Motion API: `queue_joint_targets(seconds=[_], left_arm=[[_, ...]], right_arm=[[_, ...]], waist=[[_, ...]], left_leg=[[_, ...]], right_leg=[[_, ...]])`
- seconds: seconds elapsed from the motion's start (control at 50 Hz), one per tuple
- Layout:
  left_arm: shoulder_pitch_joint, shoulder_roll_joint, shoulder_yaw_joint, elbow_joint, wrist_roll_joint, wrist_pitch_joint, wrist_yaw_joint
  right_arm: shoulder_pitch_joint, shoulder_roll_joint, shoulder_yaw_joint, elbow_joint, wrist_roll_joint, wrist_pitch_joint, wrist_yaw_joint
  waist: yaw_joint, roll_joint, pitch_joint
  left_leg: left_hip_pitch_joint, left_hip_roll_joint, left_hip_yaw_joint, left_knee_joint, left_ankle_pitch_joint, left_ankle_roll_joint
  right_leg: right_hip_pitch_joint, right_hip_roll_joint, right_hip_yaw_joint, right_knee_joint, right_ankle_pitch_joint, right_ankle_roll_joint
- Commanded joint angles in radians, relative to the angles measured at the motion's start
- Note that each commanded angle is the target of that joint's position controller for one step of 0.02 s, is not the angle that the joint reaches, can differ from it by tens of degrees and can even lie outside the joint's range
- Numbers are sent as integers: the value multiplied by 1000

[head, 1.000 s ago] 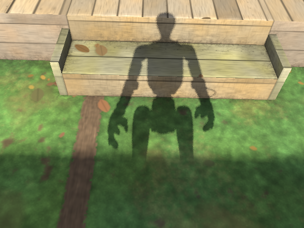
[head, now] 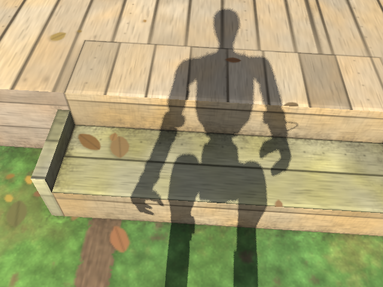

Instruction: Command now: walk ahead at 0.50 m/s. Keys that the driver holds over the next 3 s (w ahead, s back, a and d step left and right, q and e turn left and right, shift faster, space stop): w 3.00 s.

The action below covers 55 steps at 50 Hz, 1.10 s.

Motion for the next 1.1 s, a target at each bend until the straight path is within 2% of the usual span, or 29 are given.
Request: queue_joint_targets(seconds=[0.02,0.04,0.06,0.08,0.14,0.2,0.34,0.4,0.44,0.48,0.5,0.52,0.54,0.56,0.58,0.62,0.68,0.78,0.8,0.82,0.9,0.94,0.96,0.98,1.0,1.02,1.04,1.06,1.1], left_arm=[[30,121,24,-62,-5,-12,-6],[-33,104,18,-71,-5,-16,-15],[-56,82,15,-69,-3,-13,-20],[-53,73,13,-68,15,1,-23],[-46,50,6,-57,26,28,-33],[-152,48,1,-88,26,34,-33],[-372,32,-17,-158,8,28,-33],[-404,39,-17,-177,10,13,-23],[-350,59,-9,-167,11,1,-13],[-111,88,9,-85,24,-19,3],[65,170,31,-52,45,-27,15],[115,287,64,-32,43,-18,10],[15,222,54,-50,5,-3,-1],[-113,137,30,-82,-1,-2,-6],[-153,87,16,-85,0,-8,-10],[-157,49,-1,-62,-2,-21,-4],[-102,81,-1,-31,-7,-38,-1],[-52,93,-5,-9,-6,-30,5],[-32,66,-11,-7,11,-24,4],[-35,54,-18,-12,10,-20,7],[-22,95,-13,-14,7,-15,15],[-77,100,-9,-25,-15,-6,13],[-123,96,-7,-42,-33,-5,10],[-160,42,-21,-89,-41,-11,5],[-47,-44,-35,-82,-13,-2,3],[0,-31,-30,-54,20,19,6],[-75,0,-18,-69,34,24,-3],[-107,3,-10,-85,28,26,-12],[-224,-68,-34,-152,22,34,-16]], right_arm=[[312,-249,-70,50,26,8,-10],[233,-169,-49,37,29,5,-7],[198,-123,-36,38,31,1,-7],[188,-99,-27,51,38,-2,-11],[239,-106,-24,85,43,-20,-14],[287,-114,-21,111,48,-24,-17],[386,-120,-15,162,41,-19,-22],[375,-135,-18,168,32,-22,-33],[348,-143,-21,170,33,-21,-37],[325,-123,-10,168,38,-14,-36],[316,-97,2,135,43,-15,-37],[437,-4,19,129,76,-13,-30],[377,-112,-8,149,41,-3,-34],[312,-107,-10,140,33,-3,-27],[284,-73,-1,139,38,-5,-24],[275,-55,3,143,20,12,-22],[264,-41,4,143,11,28,-14],[62,-38,15,79,16,32,-7],[127,1,28,104,28,45,-16],[134,6,34,106,27,48,-28],[141,-25,27,90,25,41,-56],[302,-22,17,137,33,20,-65],[409,-39,5,175,28,10,-67],[511,-140,-18,199,9,3,-73],[479,-205,-31,203,22,11,-60],[455,-188,-37,204,47,27,-51],[360,-85,-16,183,53,32,-37],[309,-44,-1,179,51,34,-30],[377,-15,19,207,27,24,-36]], waist=[[-106,164,-239],[-89,91,-137],[-65,76,-74],[-40,93,-44],[-17,82,-47],[-30,69,1],[-88,76,50],[-80,78,53],[-48,84,20],[50,40,-108],[109,-51,-220],[51,-330,-292],[23,-142,-231],[-14,-86,-108],[-33,-47,-58],[-66,-51,-45],[-83,-53,-80],[-38,-63,-12],[-51,-103,-59],[-54,-93,-58],[-65,-103,-52],[-156,-79,-96],[-206,-33,-98],[-216,125,-125],[-94,210,-89],[-90,149,-62],[-67,79,62],[-43,102,123],[-57,80,146]], left_leg=[[660,348,-592,-278,-212,174],[523,306,-480,-308,-191,156],[418,260,-382,-350,-131,125],[348,226,-316,-377,-67,104],[323,200,-228,-405,88,119],[341,195,-182,-447,110,135],[431,169,-107,-434,211,120],[487,195,-106,-379,364,108],[526,204,-98,-287,539,92],[480,142,-53,-4,640,57],[299,90,-15,259,351,33],[-46,-102,31,591,-345,-2],[-110,-40,-115,659,-381,22],[-114,-2,-121,647,-282,21],[-83,29,-119,606,-223,12],[-3,52,-108,543,-184,-13],[11,44,-78,503,-157,-36],[-38,62,-38,249,-56,-70],[42,22,25,314,-126,-63],[75,20,30,303,-134,-56],[123,-24,46,185,-205,-7],[270,-42,38,-18,-109,38],[392,-30,3,-188,-24,49],[549,182,-289,-307,34,81],[604,350,-528,-299,322,168],[482,395,-585,-339,-152,264],[362,332,-543,-412,-547,238],[290,275,-492,-446,-648,196],[292,237,-390,-427,-433,180]], right_leg=[[-572,0,93,594,-21,-64],[-566,-42,87,556,74,-68],[-525,-79,80,486,131,-67],[-475,-97,75,438,157,-56],[-443,-101,47,404,204,-29],[-527,-121,26,302,292,0],[-513,-77,-33,-29,413,6],[-469,-58,-35,-100,369,-20],[-385,-27,-46,-139,306,-51],[-88,9,-59,-246,357,-95],[153,-183,142,-250,378,-141],[367,-427,583,-367,356,-282],[275,-379,587,-409,217,-250],[117,-330,430,-430,260,-222],[26,-287,332,-466,365,-203],[-55,-228,194,-480,579,-164],[-59,-209,115,-466,741,-174],[-73,-187,90,-532,535,-171],[-81,-191,68,-478,634,-179],[-111,-187,40,-444,759,-185],[-49,-222,74,-321,977,-201],[-33,-199,59,-125,1098,-193],[-101,-144,27,54,1010,-160],[-322,-53,-19,348,605,-98],[-570,67,-26,581,-15,-68],[-634,16,32,734,-45,-67],[-718,-30,47,800,27,-60],[-779,-36,27,858,62,-55],[-982,-29,5,1193,90,-56]])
